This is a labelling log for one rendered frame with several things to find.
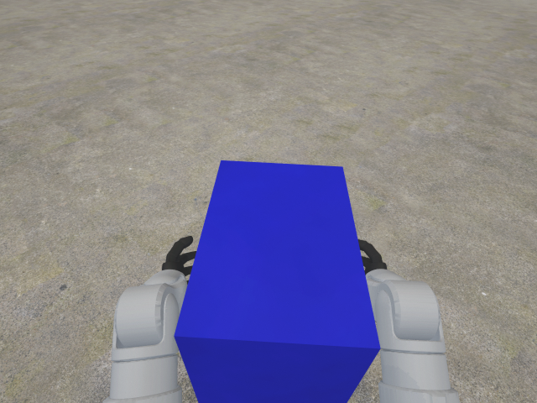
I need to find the right robot forearm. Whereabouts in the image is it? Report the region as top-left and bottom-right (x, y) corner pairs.
(366, 269), (460, 403)

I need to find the left robot forearm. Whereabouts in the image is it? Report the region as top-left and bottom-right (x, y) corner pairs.
(102, 270), (187, 403)

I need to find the right robot hand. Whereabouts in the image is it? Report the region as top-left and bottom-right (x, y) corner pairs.
(358, 239), (387, 275)

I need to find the left robot hand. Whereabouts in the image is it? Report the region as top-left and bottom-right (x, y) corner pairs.
(162, 236), (196, 285)

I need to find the carton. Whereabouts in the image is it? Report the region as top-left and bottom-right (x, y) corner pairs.
(174, 160), (381, 403)

